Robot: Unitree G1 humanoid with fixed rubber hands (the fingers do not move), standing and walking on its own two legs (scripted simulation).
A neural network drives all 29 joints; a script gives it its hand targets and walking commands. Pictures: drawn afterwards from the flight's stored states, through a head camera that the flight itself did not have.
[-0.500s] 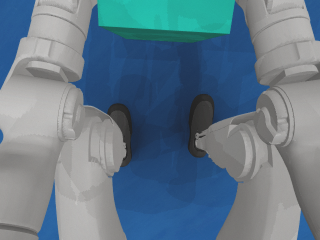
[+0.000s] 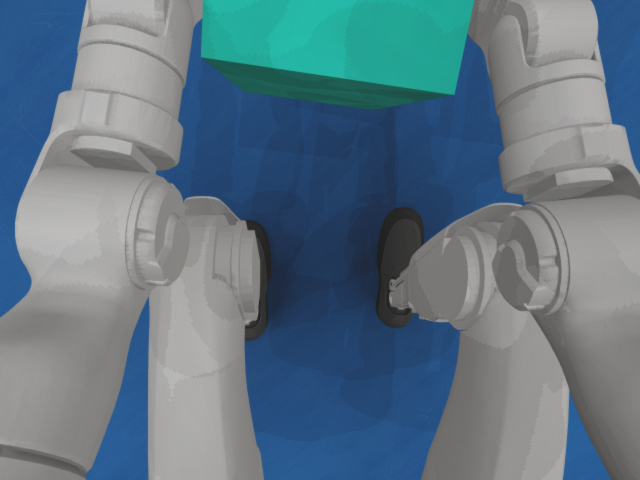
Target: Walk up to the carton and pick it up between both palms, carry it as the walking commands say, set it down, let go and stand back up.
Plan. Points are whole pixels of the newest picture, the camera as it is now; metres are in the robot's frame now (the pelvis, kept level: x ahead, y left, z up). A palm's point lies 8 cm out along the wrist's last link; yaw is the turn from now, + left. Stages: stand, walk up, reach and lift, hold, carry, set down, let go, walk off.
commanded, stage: reach and lift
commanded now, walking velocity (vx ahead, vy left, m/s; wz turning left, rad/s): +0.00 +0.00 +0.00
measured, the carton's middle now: out of the picture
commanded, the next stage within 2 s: none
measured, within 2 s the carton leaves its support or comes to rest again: neither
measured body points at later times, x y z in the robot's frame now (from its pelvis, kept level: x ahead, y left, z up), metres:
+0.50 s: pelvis +0.00 +0.00 +0.04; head +0.32 +0.02 +0.34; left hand +0.55 +0.17 -0.06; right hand +0.55 -0.10 -0.06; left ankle +0.14 +0.13 -0.36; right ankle +0.17 -0.12 -0.36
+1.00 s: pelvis -0.01 +0.00 +0.09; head +0.29 +0.03 +0.41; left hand +0.52 +0.17 +0.01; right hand +0.52 -0.10 +0.01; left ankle +0.14 +0.13 -0.36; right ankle +0.17 -0.12 -0.36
